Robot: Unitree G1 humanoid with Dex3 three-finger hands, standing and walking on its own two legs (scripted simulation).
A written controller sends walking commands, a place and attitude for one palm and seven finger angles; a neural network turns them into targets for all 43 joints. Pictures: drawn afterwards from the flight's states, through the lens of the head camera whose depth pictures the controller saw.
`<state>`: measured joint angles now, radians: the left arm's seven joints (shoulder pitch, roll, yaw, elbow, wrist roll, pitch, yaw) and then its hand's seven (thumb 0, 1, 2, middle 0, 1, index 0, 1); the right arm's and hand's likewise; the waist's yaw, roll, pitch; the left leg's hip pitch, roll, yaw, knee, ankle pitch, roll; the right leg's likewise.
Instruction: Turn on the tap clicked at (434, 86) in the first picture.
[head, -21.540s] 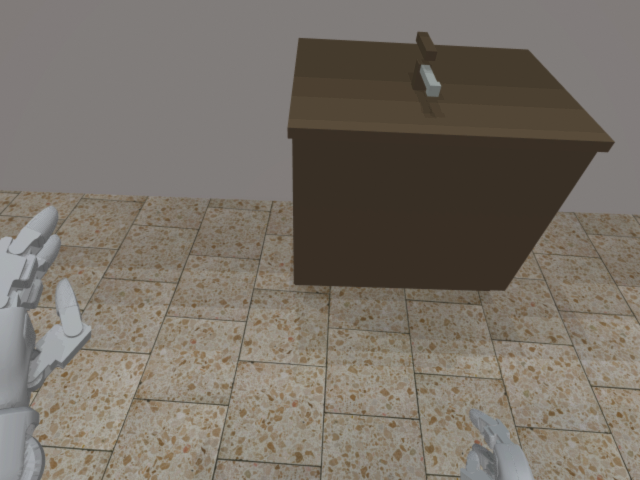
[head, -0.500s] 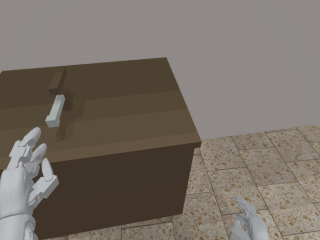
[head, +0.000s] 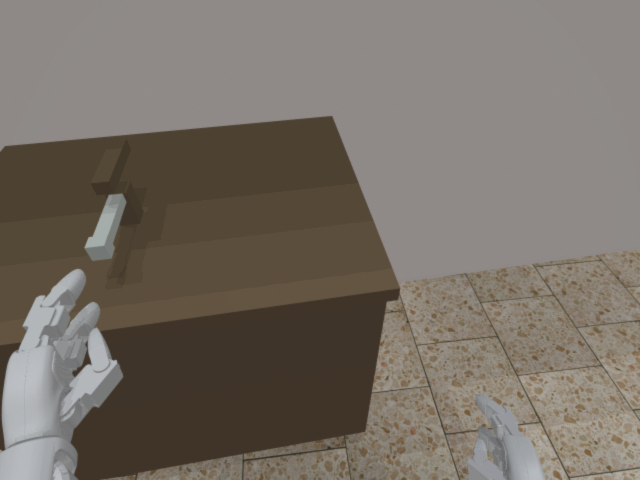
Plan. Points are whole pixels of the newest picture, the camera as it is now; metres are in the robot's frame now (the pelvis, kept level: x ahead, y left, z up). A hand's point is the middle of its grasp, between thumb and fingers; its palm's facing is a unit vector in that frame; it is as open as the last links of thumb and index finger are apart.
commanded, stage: turn the palm inward beside the body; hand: left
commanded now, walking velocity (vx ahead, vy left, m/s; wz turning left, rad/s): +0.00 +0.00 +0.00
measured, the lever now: (100, 247) +0.40 +0.39 +0.07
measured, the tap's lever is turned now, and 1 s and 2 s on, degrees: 0 0 0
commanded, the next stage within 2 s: reach beside the lever's end, fingers flat in 0.26 s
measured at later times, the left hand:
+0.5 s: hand (128, 354) +0.20 +0.22 +0.13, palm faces +0.46 -0.88 -0.15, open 7.4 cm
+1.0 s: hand (90, 318) +0.25 +0.30 +0.11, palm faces +0.51 -0.85 -0.12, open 7.5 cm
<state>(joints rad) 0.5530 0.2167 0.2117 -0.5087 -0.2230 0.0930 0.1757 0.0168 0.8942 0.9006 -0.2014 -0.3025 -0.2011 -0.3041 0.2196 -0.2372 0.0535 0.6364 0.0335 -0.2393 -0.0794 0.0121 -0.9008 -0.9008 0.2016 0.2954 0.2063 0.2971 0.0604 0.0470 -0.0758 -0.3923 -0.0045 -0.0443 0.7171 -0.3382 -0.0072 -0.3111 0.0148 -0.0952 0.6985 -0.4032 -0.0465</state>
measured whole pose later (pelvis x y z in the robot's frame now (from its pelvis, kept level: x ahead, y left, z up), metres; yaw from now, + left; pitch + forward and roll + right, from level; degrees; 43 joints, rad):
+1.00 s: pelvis -0.01 +0.00 +0.01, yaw -1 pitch +2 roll +0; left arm 0.18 0.31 0.42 0.02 -0.27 0.00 0.09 0.02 0.89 0.90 -0.20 -0.29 -0.20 -0.29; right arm 0.21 -0.25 0.02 0.72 0.05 -0.21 -0.11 0.01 -0.90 -0.90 0.20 0.30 0.21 0.30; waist 0.02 0.04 -0.05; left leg -0.40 0.01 -0.03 0.66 -0.30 -0.01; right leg -0.32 0.03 -0.08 0.65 -0.36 -0.05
